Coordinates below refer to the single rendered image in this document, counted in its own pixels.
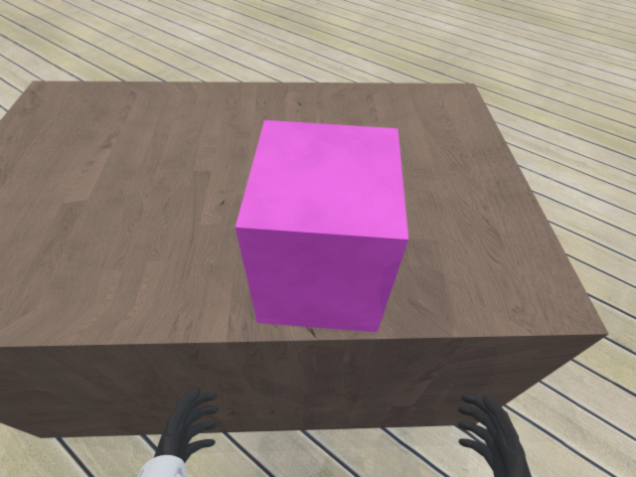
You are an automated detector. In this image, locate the carton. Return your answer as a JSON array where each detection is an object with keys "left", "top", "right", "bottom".
[{"left": 236, "top": 120, "right": 408, "bottom": 332}]

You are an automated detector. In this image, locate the left robot hand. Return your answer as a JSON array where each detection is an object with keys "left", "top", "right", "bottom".
[{"left": 154, "top": 387, "right": 219, "bottom": 463}]

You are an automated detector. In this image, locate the right robot hand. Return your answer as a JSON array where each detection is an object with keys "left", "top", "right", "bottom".
[{"left": 458, "top": 395, "right": 532, "bottom": 477}]

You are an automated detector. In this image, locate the pedestal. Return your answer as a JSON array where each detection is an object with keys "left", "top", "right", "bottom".
[{"left": 0, "top": 80, "right": 608, "bottom": 438}]

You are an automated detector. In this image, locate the left robot forearm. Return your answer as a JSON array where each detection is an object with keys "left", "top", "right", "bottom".
[{"left": 137, "top": 455, "right": 187, "bottom": 477}]

